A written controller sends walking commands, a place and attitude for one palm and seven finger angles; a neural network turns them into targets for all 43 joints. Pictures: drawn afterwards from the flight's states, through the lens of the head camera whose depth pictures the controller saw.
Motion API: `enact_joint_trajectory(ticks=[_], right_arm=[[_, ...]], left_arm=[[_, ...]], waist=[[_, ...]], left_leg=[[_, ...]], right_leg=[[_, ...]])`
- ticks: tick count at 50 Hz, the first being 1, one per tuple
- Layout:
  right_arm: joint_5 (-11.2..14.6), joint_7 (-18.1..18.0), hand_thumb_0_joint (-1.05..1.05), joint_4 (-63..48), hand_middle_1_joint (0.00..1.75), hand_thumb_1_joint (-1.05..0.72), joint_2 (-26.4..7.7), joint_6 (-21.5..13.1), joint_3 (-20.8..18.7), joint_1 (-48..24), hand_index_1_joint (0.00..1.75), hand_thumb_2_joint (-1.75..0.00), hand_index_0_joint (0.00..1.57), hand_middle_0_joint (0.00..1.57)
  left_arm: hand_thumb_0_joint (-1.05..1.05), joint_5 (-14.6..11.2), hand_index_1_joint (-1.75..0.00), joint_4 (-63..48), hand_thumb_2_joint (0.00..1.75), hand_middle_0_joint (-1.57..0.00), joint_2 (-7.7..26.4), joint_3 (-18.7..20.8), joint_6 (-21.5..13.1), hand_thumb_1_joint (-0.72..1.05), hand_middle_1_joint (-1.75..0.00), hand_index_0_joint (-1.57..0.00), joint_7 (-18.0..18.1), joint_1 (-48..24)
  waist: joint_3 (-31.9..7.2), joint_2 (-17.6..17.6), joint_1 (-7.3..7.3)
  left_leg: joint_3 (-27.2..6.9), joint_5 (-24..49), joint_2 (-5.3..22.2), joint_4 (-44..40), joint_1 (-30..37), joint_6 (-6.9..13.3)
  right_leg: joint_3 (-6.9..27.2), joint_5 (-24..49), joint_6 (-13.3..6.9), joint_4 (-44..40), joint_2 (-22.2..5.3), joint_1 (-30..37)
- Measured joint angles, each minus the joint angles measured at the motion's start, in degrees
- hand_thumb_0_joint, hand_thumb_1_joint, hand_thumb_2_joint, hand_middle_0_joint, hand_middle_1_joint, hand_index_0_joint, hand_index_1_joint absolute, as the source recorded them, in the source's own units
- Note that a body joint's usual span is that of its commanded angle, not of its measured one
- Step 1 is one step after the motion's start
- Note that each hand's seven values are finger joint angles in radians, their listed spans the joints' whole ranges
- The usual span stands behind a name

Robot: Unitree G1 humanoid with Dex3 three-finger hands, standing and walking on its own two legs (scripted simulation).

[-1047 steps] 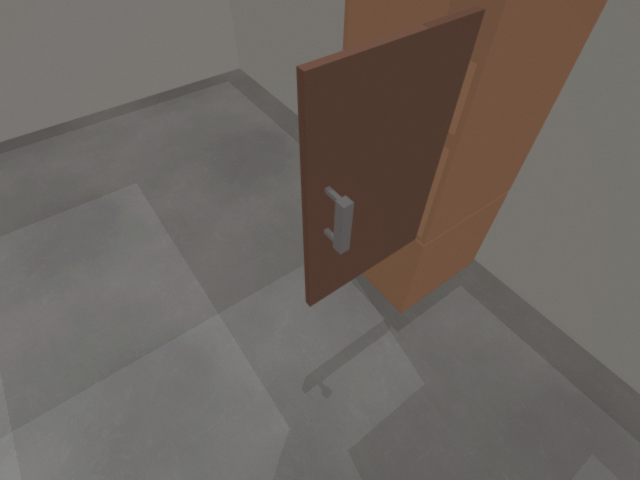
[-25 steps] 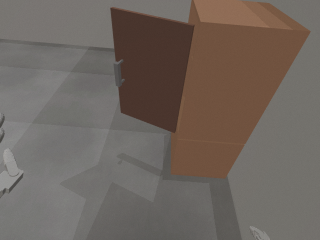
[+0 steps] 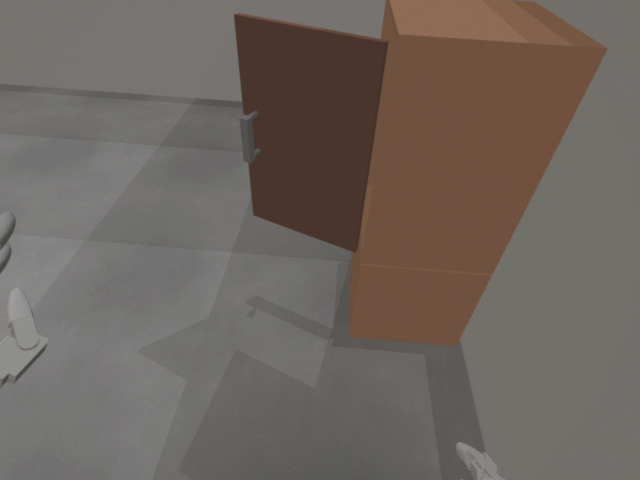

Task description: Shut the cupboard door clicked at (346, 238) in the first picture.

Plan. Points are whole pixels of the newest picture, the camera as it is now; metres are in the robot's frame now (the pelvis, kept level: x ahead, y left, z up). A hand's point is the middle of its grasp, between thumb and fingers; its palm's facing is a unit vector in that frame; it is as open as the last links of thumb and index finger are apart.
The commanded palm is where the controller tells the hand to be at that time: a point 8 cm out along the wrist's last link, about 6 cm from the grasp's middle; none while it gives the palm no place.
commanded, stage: stop stepping back and stand still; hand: left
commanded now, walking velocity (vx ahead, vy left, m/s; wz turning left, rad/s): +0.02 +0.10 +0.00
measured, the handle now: (252, 136) +0.97 +0.20 -0.03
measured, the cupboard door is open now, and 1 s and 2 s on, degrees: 68 68 68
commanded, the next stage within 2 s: let the arm hang, fingers relaxed in 0.22 s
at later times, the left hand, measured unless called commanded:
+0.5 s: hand (126, 464) +0.18 +0.25 -0.07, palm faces +0.06 -0.92 -0.38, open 7.4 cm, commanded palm none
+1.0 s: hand out of the picture -0.05 +0.24 -0.16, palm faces +0.05 -0.97 -0.23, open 7.3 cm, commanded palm none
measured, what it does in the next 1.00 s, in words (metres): steps on the spot: right foot, then left foot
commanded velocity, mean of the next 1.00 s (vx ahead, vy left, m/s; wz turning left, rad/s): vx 0.00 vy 0.02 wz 0.00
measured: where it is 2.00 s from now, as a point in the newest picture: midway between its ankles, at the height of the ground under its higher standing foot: outside the picture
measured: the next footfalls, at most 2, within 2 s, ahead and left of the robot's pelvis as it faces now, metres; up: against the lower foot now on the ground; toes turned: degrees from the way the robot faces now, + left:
right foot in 0.02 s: +0.06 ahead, -0.08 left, +0.00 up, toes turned -4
left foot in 0.36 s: +0.07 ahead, +0.15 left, +0.00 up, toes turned +6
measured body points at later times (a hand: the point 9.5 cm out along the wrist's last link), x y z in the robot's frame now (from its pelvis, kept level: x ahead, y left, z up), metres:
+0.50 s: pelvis +0.01 +0.02 -0.01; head +0.01 -0.01 +0.44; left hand +0.17 +0.30 -0.05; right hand +0.18 -0.24 -0.12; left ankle +0.03 +0.15 -0.73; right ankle +0.02 -0.07 -0.73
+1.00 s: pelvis +0.01 +0.05 +0.01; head +0.01 +0.05 +0.46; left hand -0.05 +0.29 -0.14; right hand -0.01 -0.18 -0.15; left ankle +0.03 +0.15 -0.73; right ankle +0.02 -0.07 -0.73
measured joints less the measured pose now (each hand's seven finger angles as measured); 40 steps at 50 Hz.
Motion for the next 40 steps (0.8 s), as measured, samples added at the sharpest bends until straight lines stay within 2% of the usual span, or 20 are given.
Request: enact_joint_trajectory(ticks=[1,3,5,7,10,16,17,18,20,22,24,27,30,31,35,40], right_arm=[[-0.1,0.0,0.01,-0.5,0.30,-0.90,0.0,0.2,0.0,0.4,0.30,-0.90,0.20,0.20],[-0.3,0.1,0.01,0.5,0.30,-0.90,-1.1,0.9,-0.5,-0.6,0.30,-0.90,0.20,0.20],[-0.3,0.2,0.01,2.7,0.30,-0.90,-2.5,1.7,-1.2,-1.4,0.30,-0.90,0.20,0.20],[0.0,0.1,0.01,3.5,0.30,-0.90,-3.8,2.4,-1.9,-1.5,0.30,-0.90,0.20,0.20],[0.5,-0.6,0.01,3.4,0.30,-0.91,-5.2,2.3,-2.8,-1.3,0.30,-0.90,0.20,0.20],[0.8,-1.6,0.01,1.7,0.30,-0.91,-7.2,0.8,-4.1,-2.0,0.30,-0.90,0.20,0.20],[0.6,-0.3,0.01,2.3,0.30,-0.91,-8.1,-0.4,-4.5,-2.3,0.30,-0.90,0.20,0.20],[0.6,1.2,0.01,2.9,0.30,-0.91,-9.7,-0.6,-4.7,-2.8,0.30,-0.90,0.20,0.20],[0.2,3.0,0.01,5.0,0.30,-0.91,-11.8,1.1,-4.6,-5.1,0.30,-0.90,0.20,0.20],[-0.1,3.6,0.01,6.4,0.30,-0.91,-12.5,3.4,-4.0,-7.5,0.30,-0.90,0.20,0.20],[-0.2,3.8,0.01,6.9,0.30,-0.91,-11.7,4.8,-3.2,-9.2,0.30,-0.90,0.20,0.20],[-0.5,3.9,0.01,8.1,0.30,-0.91,-9.0,5.8,-1.8,-10.0,0.30,-0.90,0.20,0.20],[-0.5,3.8,0.01,11.2,0.30,-0.91,-6.3,6.6,-0.5,-9.0,0.30,-0.90,0.20,0.20],[-0.5,3.7,0.01,12.5,0.30,-0.91,-5.4,6.9,-0.3,-8.3,0.30,-0.90,0.20,0.20],[-0.6,3.2,0.01,17.9,0.30,-0.91,-2.4,8.0,-0.1,-5.4,0.30,-0.90,0.20,0.20],[-0.3,2.4,0.00,22.4,0.30,-0.93,-2.1,8.0,-1.6,-2.6,0.30,-0.90,0.20,0.20]], left_arm=[[0.01,0.1,-0.30,-0.8,0.90,-0.21,1.0,0.5,-0.3,0.89,-0.30,-0.21,0.1,0.4],[0.01,0.1,-0.30,-1.0,0.90,-0.21,1.2,0.8,-1.1,0.89,-0.30,-0.21,0.2,-0.9],[0.01,-0.1,-0.30,0.8,0.90,-0.21,0.1,0.7,-2.0,0.89,-0.30,-0.21,0.3,-2.3],[0.01,-0.4,-0.30,3.2,0.90,-0.21,-1.2,0.7,-2.6,0.89,-0.30,-0.21,0.4,-2.2],[0.01,-0.7,-0.30,6.4,0.90,-0.21,-2.1,0.4,-2.8,0.89,-0.30,-0.21,0.5,-1.9],[0.01,-0.6,-0.30,4.8,0.90,-0.21,-2.7,-1.4,-2.2,0.89,-0.30,-0.21,1.0,-1.4],[0.01,0.6,-0.30,6.5,0.90,-0.21,-2.2,-2.5,-2.9,0.89,-0.30,-0.21,0.1,-2.5],[0.01,1.3,-0.30,10.4,0.90,-0.21,-1.7,-4.8,-2.2,0.89,-0.30,-0.21,-1.8,-4.9],[0.00,2.2,-0.30,22.2,0.90,-0.20,-2.0,-10.4,1.9,0.90,-0.30,-0.20,-5.3,-10.7],[0.00,2.5,-0.30,35.8,0.90,-0.20,-3.9,-15.3,6.3,0.90,-0.30,-0.20,-7.6,-15.3],[0.00,2.6,-0.30,48.2,0.90,-0.20,-6.0,-19.1,9.4,0.91,-0.30,-0.20,-8.9,-17.9],[0.00,2.3,-0.30,62.8,0.90,-0.20,-9.3,-23.1,11.8,0.91,-0.30,-0.20,-9.7,-18.9],[0.01,1.9,-0.30,73.2,0.90,-0.20,-12.9,-25.1,12.7,0.91,-0.30,-0.20,-9.9,-17.9],[0.00,1.4,-0.30,75.4,0.90,-0.20,-13.7,-24.2,12.4,0.93,-0.30,-0.20,-9.2,-17.4],[-0.02,1.7,-0.30,81.8,0.90,-0.21,-12.2,-22.4,11.3,1.00,-0.30,-0.21,-8.7,-15.8],[-0.01,1.8,-0.30,88.2,0.90,-0.21,-11.6,-22.3,10.8,0.97,-0.30,-0.20,-8.8,-12.7]], waist=[[-0.3,-0.4,0.18],[0.9,0.4,1.54],[1.5,1.2,2.41],[1.2,1.6,2.50],[1.0,1.6,2.07],[2.4,1.2,2.11],[2.1,2.0,2.10],[1.7,3.5,2.25],[1.4,5.0,2.63],[1.7,5.5,2.60],[2.8,4.7,1.97],[4.4,2.1,0.89],[5.3,0.0,0.96],[5.4,-0.5,1.22],[5.4,-1.2,2.92],[5.1,0.4,3.18]], left_leg=[[0.3,-2.9,-0.3,2.2,-1.7,0.1],[-0.8,-7.3,-0.6,11.5,-5.9,0.1],[-1.7,-7.2,-1.6,20.3,-8.8,-0.3],[-1.2,-4.6,-2.1,24.2,-10.2,-0.7],[0.4,-2.1,-1.8,21.0,-9.5,-0.8],[1.7,0.8,-1.1,2.1,-1.0,0.4],[1.1,6.0,-0.9,0.6,-0.3,0.8],[0.4,8.5,-0.4,0.1,-0.2,0.7],[-0.1,2.5,-0.8,1.8,-1.2,-0.3],[0.1,-0.7,-1.3,3.3,-1.8,-0.5],[0.6,-0.1,-1.7,3.2,-1.4,-0.8],[1.2,0.5,-2.2,1.3,0.2,-0.1],[1.2,1.7,-1.9,-1.1,1.8,0.1],[0.9,2.1,-1.6,-1.8,2.1,0.1],[0.3,3.5,-1.1,-4.5,3.1,0.1],[1.1,4.4,-1.5,-6.8,4.4,0.8]], right_leg=[[0.9,-1.1,-1.1,-5.1,-0.1,2.2],[0.8,7.5,-3.4,-6.6,0.1,1.4],[0.7,8.9,-3.9,-7.1,-0.1,1.8],[1.1,9.4,-3.5,-9.4,-0.6,2.9],[1.3,10.5,-3.0,-12.4,-1.5,4.3],[0.9,9.8,-2.4,-12.5,-1.9,4.9],[0.3,9.1,-2.2,-11.2,-1.7,4.0],[-0.5,8.0,-1.9,-9.1,-1.4,2.8],[-1.0,5.9,-1.3,-5.2,-2.1,0.6],[-0.8,5.2,-1.2,-3.5,-2.7,-0.3],[-0.3,5.1,-0.8,-2.9,-3.3,-0.3],[0.3,5.7,-0.5,-3.7,-3.7,0.6],[0.2,7.4,-0.3,-7.1,-3.1,2.7],[-0.1,8.2,-0.3,-8.6,-2.8,3.4],[-0.8,10.9,-0.3,-13.8,-1.9,5.7],[-0.1,12.7,0.4,-17.0,-2.1,7.1]])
